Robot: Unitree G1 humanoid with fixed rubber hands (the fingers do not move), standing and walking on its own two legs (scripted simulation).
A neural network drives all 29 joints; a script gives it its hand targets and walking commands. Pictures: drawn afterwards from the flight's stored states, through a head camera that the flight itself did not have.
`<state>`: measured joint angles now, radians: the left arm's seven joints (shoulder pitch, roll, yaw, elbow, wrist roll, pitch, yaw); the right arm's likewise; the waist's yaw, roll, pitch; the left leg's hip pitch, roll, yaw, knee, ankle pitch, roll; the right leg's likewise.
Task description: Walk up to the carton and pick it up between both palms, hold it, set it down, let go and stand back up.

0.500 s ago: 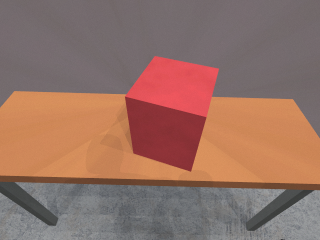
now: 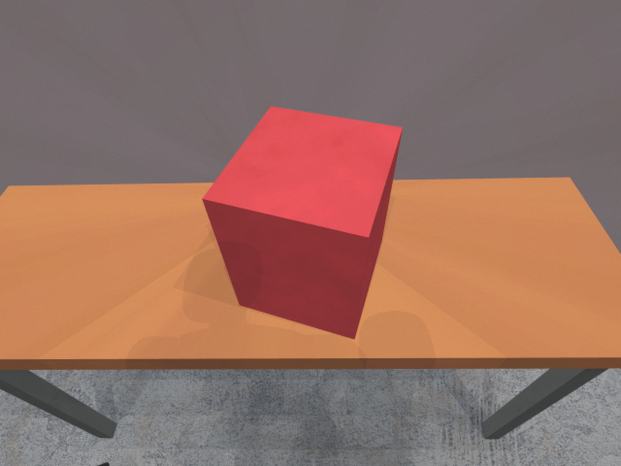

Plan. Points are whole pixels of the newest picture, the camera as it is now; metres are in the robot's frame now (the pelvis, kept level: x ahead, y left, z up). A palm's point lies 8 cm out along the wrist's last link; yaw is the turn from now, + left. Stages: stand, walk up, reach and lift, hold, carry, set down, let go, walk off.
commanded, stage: stand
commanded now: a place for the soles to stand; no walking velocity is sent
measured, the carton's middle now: (313, 224) +0.46 +0.01 +0.04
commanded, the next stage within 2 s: reach and lift in 0.58 s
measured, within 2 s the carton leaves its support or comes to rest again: neither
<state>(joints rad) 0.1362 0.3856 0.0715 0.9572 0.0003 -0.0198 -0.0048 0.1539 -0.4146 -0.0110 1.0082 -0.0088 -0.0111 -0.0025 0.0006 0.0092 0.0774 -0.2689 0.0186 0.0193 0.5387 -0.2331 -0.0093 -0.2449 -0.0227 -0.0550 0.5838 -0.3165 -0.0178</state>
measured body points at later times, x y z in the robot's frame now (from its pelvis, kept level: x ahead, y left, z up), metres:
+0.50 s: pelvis +0.00 +0.01 +0.01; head +0.03 +0.01 +0.45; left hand +0.10 +0.33 -0.11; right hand +0.09 -0.31 -0.11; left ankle +0.03 +0.13 -0.73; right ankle +0.00 -0.11 -0.73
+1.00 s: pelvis +0.00 +0.01 -0.01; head +0.04 +0.04 +0.44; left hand +0.20 +0.30 -0.09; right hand +0.16 -0.31 -0.08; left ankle +0.02 +0.13 -0.73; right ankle +0.00 -0.11 -0.73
